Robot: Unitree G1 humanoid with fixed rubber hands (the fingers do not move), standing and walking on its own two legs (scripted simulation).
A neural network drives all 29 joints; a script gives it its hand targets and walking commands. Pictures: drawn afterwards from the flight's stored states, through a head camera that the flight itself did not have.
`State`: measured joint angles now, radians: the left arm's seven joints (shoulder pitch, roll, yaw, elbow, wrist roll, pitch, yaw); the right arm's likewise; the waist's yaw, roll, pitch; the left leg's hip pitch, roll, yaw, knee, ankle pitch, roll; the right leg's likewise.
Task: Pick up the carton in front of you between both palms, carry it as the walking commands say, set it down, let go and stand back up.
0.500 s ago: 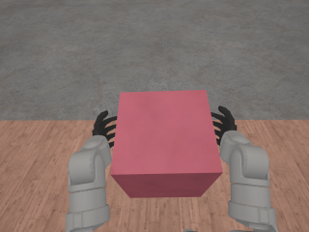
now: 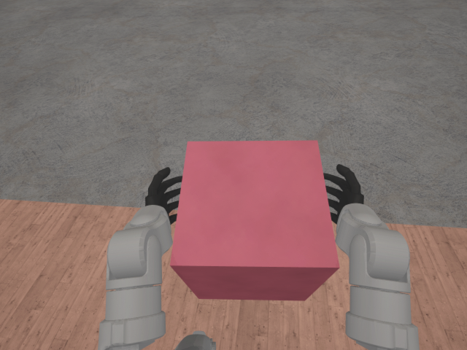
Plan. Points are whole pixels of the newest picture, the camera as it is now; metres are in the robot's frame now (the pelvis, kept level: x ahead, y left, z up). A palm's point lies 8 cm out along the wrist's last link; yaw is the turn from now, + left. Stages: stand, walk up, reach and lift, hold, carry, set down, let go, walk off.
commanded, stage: carry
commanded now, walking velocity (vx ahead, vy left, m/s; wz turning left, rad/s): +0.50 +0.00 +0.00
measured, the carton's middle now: (251, 228) +0.33 +0.01 +0.03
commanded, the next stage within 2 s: none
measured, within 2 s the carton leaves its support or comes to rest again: neither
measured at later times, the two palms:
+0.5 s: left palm (229, 116) +0.68 +0.07 +0.03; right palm (349, 117) +0.65 -0.23 +0.04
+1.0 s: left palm (233, 59) +1.00 +0.07 +0.04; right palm (323, 53) +1.01 -0.23 +0.04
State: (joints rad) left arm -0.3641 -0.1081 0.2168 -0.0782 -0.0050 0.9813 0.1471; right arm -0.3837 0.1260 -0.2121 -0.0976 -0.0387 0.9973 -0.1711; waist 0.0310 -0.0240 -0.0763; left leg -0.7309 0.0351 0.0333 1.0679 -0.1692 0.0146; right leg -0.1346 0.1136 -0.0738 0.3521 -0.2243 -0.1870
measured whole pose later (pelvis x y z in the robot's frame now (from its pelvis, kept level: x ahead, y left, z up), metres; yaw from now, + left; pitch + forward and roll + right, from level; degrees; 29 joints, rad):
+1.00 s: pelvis +0.68 -0.09 -0.06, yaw +0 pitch +6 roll +0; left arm -0.40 -0.10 0.16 -0.08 -0.03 1.00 0.18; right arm -0.35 0.14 -0.25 -0.18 -0.05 1.00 -0.15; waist 0.07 -0.01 -0.06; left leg -0.66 0.04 0.05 0.72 -0.09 0.07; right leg -0.17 0.03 -0.11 0.45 -0.30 -0.06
